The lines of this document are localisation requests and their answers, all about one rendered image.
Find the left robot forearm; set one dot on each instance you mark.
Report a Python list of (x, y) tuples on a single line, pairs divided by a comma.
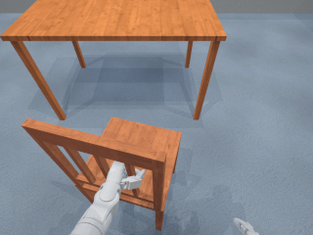
[(98, 217)]

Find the left robot hand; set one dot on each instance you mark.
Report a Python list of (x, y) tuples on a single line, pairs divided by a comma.
[(118, 175)]

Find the table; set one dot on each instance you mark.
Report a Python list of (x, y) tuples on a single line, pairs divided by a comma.
[(116, 20)]

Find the chair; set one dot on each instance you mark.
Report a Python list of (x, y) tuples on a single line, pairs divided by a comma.
[(135, 144)]

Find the right robot hand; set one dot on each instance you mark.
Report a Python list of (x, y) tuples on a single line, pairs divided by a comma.
[(244, 227)]

